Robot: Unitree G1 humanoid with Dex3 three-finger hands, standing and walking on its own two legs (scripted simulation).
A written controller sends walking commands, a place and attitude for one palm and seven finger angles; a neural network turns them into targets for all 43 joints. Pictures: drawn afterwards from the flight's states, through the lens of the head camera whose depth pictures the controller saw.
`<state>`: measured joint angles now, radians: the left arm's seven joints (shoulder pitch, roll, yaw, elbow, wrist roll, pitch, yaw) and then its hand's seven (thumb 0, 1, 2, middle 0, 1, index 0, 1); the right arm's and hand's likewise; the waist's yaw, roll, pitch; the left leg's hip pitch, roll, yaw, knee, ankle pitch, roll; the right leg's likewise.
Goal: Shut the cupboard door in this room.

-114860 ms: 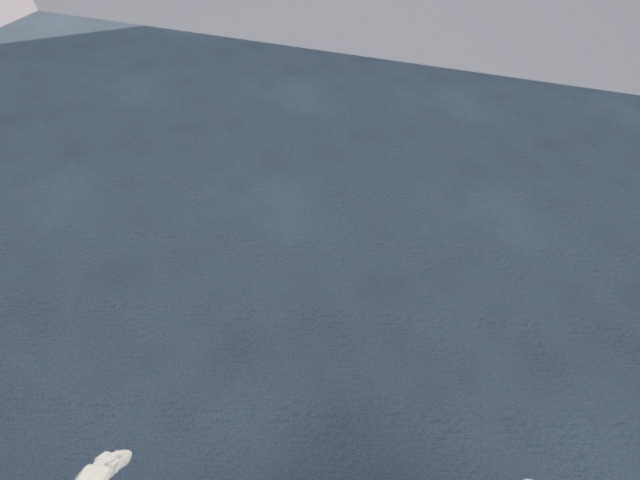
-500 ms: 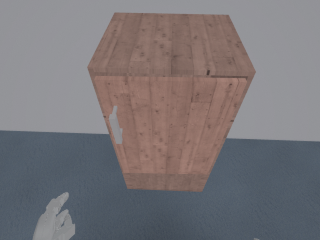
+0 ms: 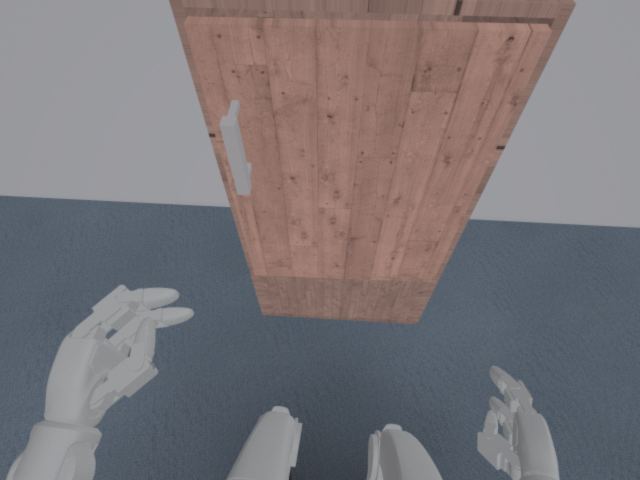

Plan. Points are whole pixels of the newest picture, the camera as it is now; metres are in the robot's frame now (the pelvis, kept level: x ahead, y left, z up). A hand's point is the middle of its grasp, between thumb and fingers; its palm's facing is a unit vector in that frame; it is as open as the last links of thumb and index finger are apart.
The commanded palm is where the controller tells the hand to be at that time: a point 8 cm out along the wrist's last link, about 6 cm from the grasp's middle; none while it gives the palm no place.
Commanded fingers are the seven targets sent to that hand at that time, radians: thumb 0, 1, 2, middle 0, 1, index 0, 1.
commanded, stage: raise the hand and make a fist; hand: left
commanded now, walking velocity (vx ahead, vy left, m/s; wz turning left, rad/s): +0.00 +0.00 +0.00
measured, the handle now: (239, 149) +0.54 +0.18 +0.07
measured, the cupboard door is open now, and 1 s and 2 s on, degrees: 1 1 1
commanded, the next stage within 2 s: bring the fist close to the handle in 1.30 s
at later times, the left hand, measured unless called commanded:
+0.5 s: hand (131, 343) +0.24 +0.23 +0.07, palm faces +0.02 -1.00 -0.01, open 3.2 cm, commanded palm +0.21 +0.28 +0.07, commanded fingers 0.00 0.90 0.90 -1.23 -1.42 -1.23 -1.42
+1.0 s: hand (156, 322) +0.26 +0.21 +0.08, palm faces +0.03 -1.00 -0.03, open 3.1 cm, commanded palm +0.23 +0.26 +0.08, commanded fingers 0.00 0.90 0.90 -1.30 -1.50 -1.30 -1.50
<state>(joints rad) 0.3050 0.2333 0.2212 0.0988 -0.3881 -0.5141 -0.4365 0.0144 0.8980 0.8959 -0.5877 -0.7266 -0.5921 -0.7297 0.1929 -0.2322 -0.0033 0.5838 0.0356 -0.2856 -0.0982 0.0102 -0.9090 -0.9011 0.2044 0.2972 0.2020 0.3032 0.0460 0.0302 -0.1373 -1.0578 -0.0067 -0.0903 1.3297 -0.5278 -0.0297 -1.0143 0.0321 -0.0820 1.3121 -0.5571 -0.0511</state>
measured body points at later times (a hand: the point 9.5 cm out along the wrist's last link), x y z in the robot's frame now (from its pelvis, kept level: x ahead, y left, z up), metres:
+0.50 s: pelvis +0.02 +0.05 +0.01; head +0.09 +0.08 +0.46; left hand +0.23 +0.29 +0.07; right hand +0.21 -0.18 -0.05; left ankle +0.07 +0.14 -0.61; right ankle +0.05 -0.09 -0.61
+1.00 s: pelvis +0.03 +0.02 +0.02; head +0.09 +0.03 +0.47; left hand +0.25 +0.26 +0.08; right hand +0.20 -0.22 -0.06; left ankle +0.07 +0.14 -0.61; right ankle +0.05 -0.09 -0.61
